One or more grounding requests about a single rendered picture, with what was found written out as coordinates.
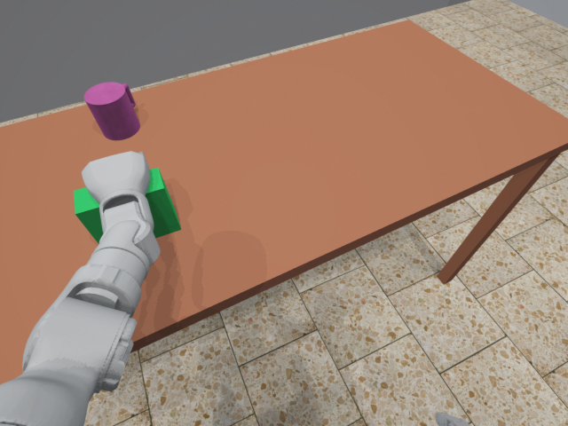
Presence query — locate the robot left hand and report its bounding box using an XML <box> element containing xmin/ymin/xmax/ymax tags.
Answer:
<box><xmin>82</xmin><ymin>151</ymin><xmax>150</xmax><ymax>204</ymax></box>

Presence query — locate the robot left forearm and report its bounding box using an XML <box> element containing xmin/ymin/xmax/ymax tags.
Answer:
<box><xmin>22</xmin><ymin>190</ymin><xmax>161</xmax><ymax>373</ymax></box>

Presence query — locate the table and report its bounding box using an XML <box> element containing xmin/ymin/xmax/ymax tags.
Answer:
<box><xmin>0</xmin><ymin>20</ymin><xmax>568</xmax><ymax>384</ymax></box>

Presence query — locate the left robot upper arm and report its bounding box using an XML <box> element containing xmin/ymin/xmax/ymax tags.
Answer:
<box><xmin>0</xmin><ymin>297</ymin><xmax>137</xmax><ymax>426</ymax></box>

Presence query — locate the sponge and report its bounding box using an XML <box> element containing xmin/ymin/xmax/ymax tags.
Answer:
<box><xmin>74</xmin><ymin>168</ymin><xmax>181</xmax><ymax>244</ymax></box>

